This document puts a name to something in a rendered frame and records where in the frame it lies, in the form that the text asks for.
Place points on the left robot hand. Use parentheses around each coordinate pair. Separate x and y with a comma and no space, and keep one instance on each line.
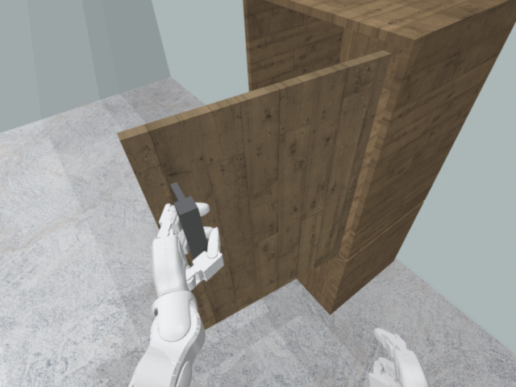
(170,247)

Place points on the handle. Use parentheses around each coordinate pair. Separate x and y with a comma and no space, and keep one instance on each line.
(191,222)

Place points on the right robot hand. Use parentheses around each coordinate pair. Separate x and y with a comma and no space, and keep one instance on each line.
(406,371)

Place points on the robot left forearm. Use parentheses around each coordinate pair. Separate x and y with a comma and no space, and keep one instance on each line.
(177,336)

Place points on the cupboard door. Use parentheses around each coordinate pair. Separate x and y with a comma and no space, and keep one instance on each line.
(278,167)

